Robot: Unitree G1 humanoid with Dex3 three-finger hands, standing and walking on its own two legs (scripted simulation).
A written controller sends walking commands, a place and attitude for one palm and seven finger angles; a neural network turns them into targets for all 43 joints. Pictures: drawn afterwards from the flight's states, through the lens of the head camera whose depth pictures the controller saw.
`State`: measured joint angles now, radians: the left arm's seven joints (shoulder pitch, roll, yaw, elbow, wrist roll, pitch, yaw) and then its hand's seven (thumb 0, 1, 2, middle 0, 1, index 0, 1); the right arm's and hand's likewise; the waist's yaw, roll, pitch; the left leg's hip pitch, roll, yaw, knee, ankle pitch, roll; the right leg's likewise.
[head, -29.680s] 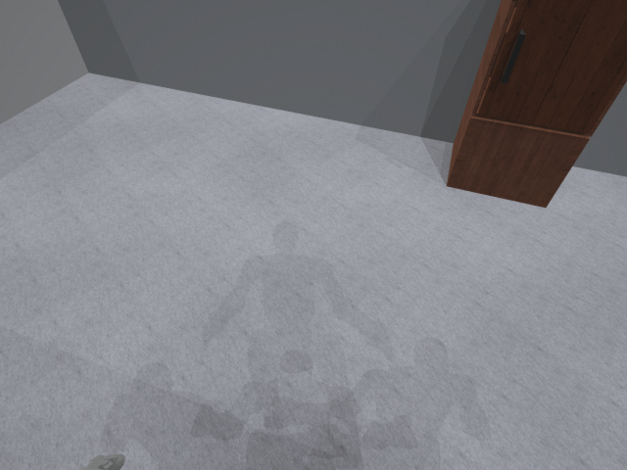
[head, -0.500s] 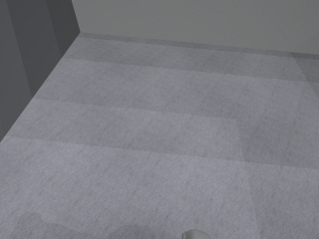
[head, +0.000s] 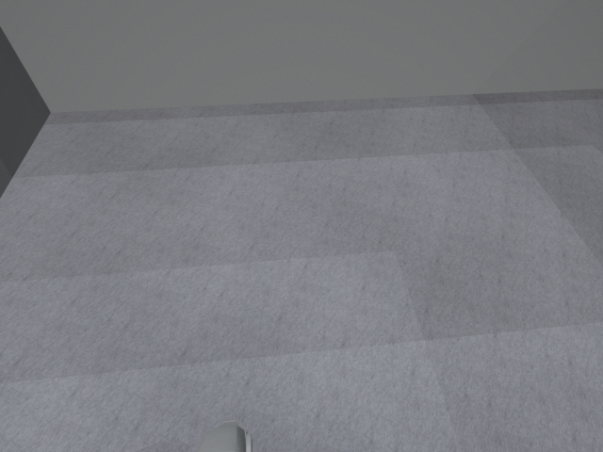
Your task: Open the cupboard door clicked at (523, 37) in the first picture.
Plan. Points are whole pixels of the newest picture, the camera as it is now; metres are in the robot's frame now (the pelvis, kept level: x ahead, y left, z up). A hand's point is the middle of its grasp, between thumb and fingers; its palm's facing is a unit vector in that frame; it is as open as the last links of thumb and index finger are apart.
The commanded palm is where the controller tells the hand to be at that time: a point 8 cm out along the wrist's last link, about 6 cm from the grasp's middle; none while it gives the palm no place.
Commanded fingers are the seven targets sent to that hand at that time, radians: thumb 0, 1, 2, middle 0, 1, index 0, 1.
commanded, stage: turn to face it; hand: left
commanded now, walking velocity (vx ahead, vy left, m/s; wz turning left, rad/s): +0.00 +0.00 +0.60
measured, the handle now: out of the picture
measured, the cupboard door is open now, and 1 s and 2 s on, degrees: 40 40 40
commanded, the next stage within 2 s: none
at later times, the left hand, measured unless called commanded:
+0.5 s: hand (166, 423) +0.19 +0.22 -0.17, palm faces +0.23 -0.95 -0.21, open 7.4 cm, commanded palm none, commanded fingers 0.00 0.90 0.90 -0.20 -0.30 -0.20 -0.30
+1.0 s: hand out of the picture +0.11 +0.21 -0.20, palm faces +0.53 -0.81 -0.26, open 7.4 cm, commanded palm none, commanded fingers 0.00 0.90 0.90 -0.20 -0.30 -0.20 -0.30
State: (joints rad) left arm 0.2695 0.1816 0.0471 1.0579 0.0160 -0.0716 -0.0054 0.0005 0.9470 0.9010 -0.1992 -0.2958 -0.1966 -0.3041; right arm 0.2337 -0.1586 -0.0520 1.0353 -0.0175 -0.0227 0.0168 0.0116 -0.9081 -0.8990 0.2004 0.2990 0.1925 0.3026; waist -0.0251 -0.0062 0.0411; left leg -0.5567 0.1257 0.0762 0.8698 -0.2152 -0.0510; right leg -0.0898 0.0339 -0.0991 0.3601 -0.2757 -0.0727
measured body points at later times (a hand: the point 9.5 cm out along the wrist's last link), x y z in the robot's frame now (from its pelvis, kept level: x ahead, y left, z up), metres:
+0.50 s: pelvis +0.13 +0.02 -0.01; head +0.18 +0.03 +0.44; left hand +0.18 +0.27 -0.15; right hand +0.25 -0.21 -0.16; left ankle +0.20 +0.12 -0.74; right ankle +0.16 -0.13 -0.71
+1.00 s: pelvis +0.19 +0.00 -0.03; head +0.23 +0.05 +0.42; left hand +0.08 +0.25 -0.18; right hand +0.44 -0.16 -0.14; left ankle +0.15 +0.11 -0.74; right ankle +0.19 -0.14 -0.69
